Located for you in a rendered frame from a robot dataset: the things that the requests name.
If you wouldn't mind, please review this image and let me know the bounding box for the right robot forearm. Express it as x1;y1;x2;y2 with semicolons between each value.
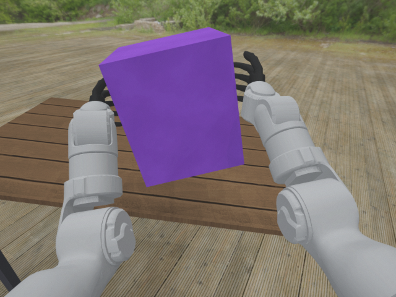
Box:
241;81;359;224

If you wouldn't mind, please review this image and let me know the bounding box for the table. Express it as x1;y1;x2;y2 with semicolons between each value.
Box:
0;97;286;292

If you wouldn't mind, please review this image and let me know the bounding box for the carton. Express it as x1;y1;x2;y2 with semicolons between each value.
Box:
99;27;244;187

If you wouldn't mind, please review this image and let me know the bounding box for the right robot hand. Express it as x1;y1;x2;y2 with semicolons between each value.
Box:
233;51;265;102

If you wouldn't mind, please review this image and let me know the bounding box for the robot right upper arm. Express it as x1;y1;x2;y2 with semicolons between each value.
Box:
277;178;396;297

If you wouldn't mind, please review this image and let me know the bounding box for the left robot forearm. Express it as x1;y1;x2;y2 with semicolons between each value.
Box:
56;101;123;256

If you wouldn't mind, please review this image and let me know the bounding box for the left robot hand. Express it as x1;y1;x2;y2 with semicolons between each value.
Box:
89;78;122;127

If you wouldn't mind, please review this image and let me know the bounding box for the robot left upper arm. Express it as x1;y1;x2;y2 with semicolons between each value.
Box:
4;207;136;297

